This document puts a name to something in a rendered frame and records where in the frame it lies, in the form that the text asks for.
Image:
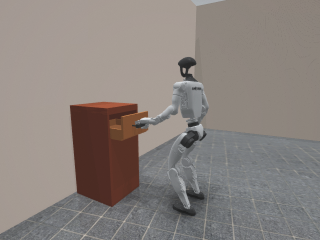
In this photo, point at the right robot forearm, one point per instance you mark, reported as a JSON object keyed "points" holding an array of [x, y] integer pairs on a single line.
{"points": [[201, 117]]}

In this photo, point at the drawer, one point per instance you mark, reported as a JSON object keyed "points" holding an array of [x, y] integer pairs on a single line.
{"points": [[122, 129]]}

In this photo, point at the robot left hand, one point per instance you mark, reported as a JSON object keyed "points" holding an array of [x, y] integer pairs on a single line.
{"points": [[145, 121]]}

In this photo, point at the cabinet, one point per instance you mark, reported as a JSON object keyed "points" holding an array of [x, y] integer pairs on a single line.
{"points": [[106, 170]]}

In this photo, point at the robot right thigh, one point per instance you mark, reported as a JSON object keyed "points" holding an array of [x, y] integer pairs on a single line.
{"points": [[186, 160]]}

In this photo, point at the handle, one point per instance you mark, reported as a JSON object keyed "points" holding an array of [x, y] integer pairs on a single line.
{"points": [[139, 125]]}

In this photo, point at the humanoid robot torso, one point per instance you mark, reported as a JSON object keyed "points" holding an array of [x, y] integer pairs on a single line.
{"points": [[191, 107]]}

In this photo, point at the left robot forearm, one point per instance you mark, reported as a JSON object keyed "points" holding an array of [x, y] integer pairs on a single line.
{"points": [[161, 117]]}

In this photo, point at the left robot upper arm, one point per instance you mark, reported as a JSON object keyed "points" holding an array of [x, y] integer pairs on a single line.
{"points": [[178, 89]]}

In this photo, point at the right robot upper arm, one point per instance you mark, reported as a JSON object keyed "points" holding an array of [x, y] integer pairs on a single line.
{"points": [[205, 105]]}

